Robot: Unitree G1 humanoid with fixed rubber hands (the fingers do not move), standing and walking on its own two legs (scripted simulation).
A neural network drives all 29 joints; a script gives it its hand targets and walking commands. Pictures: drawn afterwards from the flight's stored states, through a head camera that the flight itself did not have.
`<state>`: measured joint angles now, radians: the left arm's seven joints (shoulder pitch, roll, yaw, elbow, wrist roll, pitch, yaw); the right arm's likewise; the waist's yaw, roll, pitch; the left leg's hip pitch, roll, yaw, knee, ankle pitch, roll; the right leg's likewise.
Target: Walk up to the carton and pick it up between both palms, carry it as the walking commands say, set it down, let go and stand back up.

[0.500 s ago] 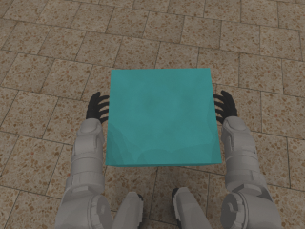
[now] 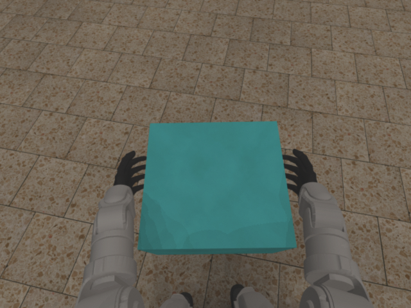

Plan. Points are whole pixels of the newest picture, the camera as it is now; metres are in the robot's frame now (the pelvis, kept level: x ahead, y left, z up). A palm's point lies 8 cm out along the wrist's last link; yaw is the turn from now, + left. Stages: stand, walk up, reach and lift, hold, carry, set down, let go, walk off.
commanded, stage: reach and lift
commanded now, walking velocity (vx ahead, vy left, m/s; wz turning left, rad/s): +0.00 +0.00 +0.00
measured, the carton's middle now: (214, 191) +0.36 -0.01 -0.10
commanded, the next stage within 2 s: hold in 1.62 s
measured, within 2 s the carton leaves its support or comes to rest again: neither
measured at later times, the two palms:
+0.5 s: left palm (113, 185) +0.32 +0.17 +0.04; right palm (323, 183) +0.31 -0.20 +0.04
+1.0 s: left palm (98, 188) +0.31 +0.18 +0.08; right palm (327, 183) +0.30 -0.19 +0.08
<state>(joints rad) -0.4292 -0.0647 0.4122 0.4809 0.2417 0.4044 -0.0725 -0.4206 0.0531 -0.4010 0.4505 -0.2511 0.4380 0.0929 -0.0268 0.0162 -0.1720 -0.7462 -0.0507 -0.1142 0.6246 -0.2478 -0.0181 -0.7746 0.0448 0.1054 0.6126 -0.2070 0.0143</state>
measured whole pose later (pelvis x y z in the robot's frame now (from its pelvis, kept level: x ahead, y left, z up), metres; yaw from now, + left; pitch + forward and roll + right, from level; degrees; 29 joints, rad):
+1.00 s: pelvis +0.02 +0.00 +0.03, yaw +0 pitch -4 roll +0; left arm -0.23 -0.12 0.31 0.22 0.29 0.69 -0.06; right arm -0.21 0.11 -0.30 0.19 -0.30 0.71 0.06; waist -0.01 0.01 -0.05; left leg -0.03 -0.02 -0.12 0.26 -0.16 -0.01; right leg -0.06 0.03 0.11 0.25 -0.13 0.00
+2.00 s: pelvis +0.02 +0.00 +0.04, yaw -1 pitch -4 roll +0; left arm -0.21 -0.12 0.31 0.20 0.30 0.71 -0.06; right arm -0.22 0.10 -0.28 0.21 -0.30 0.72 0.06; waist 0.01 0.01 -0.05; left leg -0.01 -0.02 -0.10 0.23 -0.15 -0.01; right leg -0.04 0.03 0.11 0.23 -0.12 0.00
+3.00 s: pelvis +0.07 +0.04 +0.03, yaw -3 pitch +5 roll +0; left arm -0.18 -0.07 0.21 -0.08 0.11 0.94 0.13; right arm -0.22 0.10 -0.20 -0.03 -0.15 0.93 -0.10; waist 0.01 0.02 -0.16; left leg -0.20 0.00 0.11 0.37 -0.26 0.04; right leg -0.39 -0.06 -0.04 0.71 -0.44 0.02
